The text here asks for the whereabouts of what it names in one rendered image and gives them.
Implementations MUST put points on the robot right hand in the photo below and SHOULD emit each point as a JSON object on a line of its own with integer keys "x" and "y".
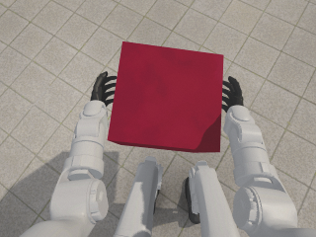
{"x": 235, "y": 97}

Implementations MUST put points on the left robot thigh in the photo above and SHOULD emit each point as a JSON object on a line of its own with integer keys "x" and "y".
{"x": 136, "y": 219}

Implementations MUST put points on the robot right forearm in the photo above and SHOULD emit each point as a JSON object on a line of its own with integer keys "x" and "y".
{"x": 252, "y": 166}

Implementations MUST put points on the robot left hand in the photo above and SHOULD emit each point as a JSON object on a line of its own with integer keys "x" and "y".
{"x": 99, "y": 89}

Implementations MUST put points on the carton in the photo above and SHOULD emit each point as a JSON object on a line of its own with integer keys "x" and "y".
{"x": 167, "y": 98}

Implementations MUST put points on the robot right shin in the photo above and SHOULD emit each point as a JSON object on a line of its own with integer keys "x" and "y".
{"x": 194, "y": 199}

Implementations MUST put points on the robot right upper arm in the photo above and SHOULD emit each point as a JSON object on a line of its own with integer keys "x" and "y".
{"x": 263, "y": 212}

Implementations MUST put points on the robot left upper arm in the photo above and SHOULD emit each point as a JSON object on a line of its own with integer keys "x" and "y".
{"x": 76, "y": 206}

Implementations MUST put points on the robot left forearm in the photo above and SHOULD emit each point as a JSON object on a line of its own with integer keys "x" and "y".
{"x": 85, "y": 159}

